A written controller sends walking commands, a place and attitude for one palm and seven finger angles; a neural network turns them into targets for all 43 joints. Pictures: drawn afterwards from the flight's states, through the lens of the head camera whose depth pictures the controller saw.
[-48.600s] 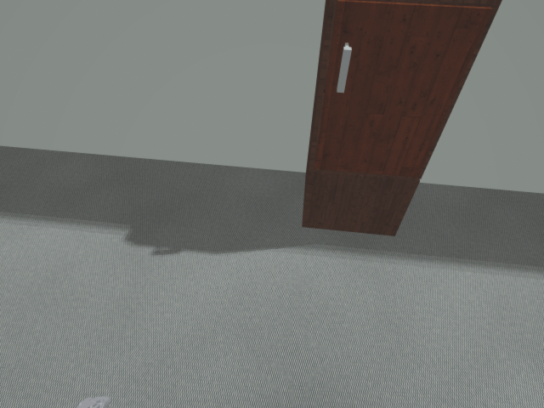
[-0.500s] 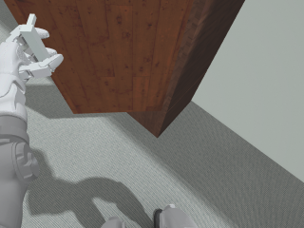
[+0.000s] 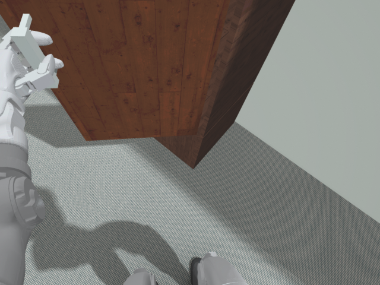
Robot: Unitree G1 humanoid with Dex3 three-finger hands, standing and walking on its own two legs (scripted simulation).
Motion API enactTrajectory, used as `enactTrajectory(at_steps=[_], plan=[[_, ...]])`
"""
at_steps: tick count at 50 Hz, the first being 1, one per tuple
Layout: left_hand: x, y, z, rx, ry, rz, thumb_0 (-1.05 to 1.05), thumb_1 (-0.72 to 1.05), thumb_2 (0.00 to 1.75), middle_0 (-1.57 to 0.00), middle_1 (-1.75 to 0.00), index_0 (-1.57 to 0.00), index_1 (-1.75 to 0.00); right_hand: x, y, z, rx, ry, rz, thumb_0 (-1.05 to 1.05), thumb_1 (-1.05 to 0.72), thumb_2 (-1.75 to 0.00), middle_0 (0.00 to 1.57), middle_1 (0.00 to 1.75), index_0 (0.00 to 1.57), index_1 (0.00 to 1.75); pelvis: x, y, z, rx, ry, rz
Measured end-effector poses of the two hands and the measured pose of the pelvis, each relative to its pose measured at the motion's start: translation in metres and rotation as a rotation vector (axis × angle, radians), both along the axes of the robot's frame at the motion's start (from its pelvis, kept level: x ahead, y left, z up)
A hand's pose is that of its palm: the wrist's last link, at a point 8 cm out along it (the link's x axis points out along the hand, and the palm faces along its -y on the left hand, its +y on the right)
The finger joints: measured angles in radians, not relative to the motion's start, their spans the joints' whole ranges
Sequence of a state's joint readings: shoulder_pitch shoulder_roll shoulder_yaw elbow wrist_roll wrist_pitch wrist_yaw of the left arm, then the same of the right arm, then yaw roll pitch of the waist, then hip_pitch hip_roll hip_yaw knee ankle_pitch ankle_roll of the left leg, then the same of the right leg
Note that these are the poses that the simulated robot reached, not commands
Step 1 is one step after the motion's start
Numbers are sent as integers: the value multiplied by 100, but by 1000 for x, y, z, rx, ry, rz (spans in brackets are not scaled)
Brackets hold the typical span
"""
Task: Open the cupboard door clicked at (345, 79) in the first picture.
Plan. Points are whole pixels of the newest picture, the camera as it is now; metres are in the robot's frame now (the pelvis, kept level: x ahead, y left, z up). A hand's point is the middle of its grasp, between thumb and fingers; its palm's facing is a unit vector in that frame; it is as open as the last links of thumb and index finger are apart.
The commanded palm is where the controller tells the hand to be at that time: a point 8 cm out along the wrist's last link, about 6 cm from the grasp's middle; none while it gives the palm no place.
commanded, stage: pull the door open along its arc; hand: left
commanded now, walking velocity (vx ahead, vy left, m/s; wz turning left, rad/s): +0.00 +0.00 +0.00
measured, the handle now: (40, 53) +0.57 +0.25 +0.10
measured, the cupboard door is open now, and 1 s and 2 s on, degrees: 46 88 88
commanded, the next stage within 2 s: open thumb and fingers to let go in 0.94 s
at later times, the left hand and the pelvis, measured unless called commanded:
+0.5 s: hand (65, 134) +0.38 +0.18 +0.10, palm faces +0.15 -0.99 +0.07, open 6.1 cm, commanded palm +0.32 +0.25 +0.10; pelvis +0.02 +0.00 +0.02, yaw -1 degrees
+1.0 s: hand (122, 184) +0.29 +0.09 +0.10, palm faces +0.41 -0.91 +0.01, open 6.1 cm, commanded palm +0.24 +0.13 +0.10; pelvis +0.02 -0.04 +0.03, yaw +3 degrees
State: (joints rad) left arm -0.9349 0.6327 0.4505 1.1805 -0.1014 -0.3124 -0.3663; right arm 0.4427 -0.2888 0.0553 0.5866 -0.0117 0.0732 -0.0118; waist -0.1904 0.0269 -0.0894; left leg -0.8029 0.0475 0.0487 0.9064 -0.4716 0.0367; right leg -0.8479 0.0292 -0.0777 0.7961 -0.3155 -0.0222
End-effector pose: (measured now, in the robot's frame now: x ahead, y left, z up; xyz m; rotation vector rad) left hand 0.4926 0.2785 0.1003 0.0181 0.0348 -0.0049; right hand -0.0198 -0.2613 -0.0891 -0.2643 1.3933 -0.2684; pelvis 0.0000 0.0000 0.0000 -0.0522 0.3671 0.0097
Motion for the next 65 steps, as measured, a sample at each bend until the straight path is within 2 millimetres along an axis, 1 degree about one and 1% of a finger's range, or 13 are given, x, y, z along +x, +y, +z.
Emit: enactTrajectory(at_steps=[6,11,17,26,29,33,36,40,48,53,56,60,65], plan=[[-14,-2,-1,1,-10,-1,0,73,78,-36,-135,-35,-135,8,0,1,16,-29,-15,1,-90,-90,20,30,20,30,6,0,4,5,-16,-16],[-35,-4,-2,-5,-22,-21,0,72,75,-36,-135,-35,-135,31,1,3,34,-102,-12,1,-90,-90,20,30,20,30,13,0,9,10,-39,-25],[-74,-14,-3,-27,-42,-45,0,70,72,-35,-134,-35,-134,80,4,8,63,-255,27,1,-90,-90,20,30,20,30,18,2,14,19,-73,-34],[-148,-57,-5,-81,-66,184,0,68,73,-35,-133,-35,-128,168,23,18,149,-495,145,1,-90,-90,20,30,20,30,18,0,19,32,-134,-19],[-168,-72,-4,-76,-61,255,0,67,73,-36,-132,-36,-128,188,31,22,170,-532,187,1,-90,-90,20,30,20,30,16,-5,20,38,-161,-8],[-188,-92,-1,-65,-43,349,1,67,75,-36,-129,-36,-129,205,38,25,187,-558,229,1,-90,-90,20,30,20,30,14,-12,23,45,-194,7],[-200,-104,0,-48,-30,400,1,67,75,-35,-128,-35,-130,210,40,27,194,-564,246,1,-90,-90,20,30,20,30,14,-18,24,49,-215,16],[-214,-118,2,-20,-17,420,1,67,75,-34,-128,-35,-131,209,37,27,189,-557,251,1,-90,-90,20,30,20,30,16,-25,26,54,-240,25],[-238,-144,3,-26,0,417,1,67,75,-32,-131,-35,-133,198,15,23,159,-533,244,1,-90,-90,20,30,20,30,17,-37,28,60,-272,37],[-251,-163,3,-27,-5,433,1,69,77,-31,-132,-35,-133,196,4,19,144,-532,264,2,-90,-90,20,30,20,30,15,-42,26,67,-276,50],[-252,-165,3,2,-20,451,1,68,78,-33,-133,-34,-133,197,1,16,136,-529,282,2,-90,-90,20,30,20,30,11,-46,24,73,-275,56],[-248,-161,3,38,-33,450,0,62,77,-35,-133,-35,-133,198,2,14,139,-538,289,2,-90,-90,20,30,20,30,5,-50,23,77,-275,60],[-245,-156,4,11,-31,440,1,46,70,-36,-131,-35,-130,198,6,16,150,-559,290,2,-90,-90,20,30,20,30,-1,-51,24,77,-281,63]])
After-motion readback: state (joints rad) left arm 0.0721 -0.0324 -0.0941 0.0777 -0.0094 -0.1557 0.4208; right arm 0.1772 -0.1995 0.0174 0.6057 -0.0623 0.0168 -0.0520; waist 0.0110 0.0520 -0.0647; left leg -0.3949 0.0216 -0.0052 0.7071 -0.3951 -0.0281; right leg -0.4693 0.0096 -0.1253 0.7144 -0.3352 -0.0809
